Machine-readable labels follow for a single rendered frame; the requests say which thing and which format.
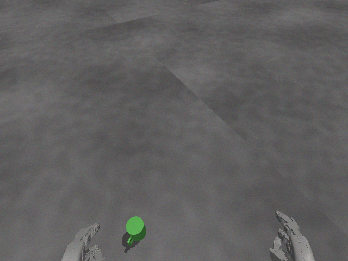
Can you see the mug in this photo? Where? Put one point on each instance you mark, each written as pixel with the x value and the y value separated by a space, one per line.
pixel 136 229

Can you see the left robot hand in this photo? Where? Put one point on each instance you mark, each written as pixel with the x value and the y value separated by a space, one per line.
pixel 75 251

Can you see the right robot hand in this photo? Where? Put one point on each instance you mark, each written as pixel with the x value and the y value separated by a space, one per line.
pixel 297 245

